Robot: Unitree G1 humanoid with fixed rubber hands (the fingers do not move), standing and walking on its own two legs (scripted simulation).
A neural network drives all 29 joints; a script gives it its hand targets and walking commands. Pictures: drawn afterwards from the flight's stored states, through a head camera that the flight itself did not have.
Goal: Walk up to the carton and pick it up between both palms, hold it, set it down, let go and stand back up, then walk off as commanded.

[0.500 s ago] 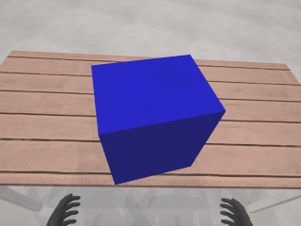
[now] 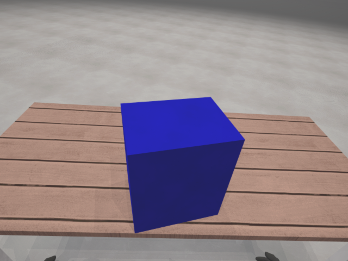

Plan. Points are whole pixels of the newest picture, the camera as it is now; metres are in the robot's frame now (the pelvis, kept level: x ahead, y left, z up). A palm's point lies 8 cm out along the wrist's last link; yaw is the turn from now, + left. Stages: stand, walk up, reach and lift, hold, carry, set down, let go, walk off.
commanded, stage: stand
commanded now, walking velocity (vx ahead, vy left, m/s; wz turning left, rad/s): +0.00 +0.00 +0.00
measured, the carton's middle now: (173, 164) +0.40 +0.02 +0.05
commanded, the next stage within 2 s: walk off in 0.98 s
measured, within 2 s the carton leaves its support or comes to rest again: neither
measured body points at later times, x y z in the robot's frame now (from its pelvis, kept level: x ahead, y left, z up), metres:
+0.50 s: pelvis -0.03 +0.00 +0.00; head -0.06 +0.01 +0.45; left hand +0.08 +0.31 -0.10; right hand +0.11 -0.25 -0.10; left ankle -0.01 +0.15 -0.74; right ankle +0.00 -0.11 -0.74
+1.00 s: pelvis -0.03 +0.00 +0.00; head -0.05 +0.00 +0.45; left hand +0.07 +0.31 -0.10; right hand +0.11 -0.25 -0.11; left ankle -0.01 +0.15 -0.74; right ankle +0.00 -0.11 -0.74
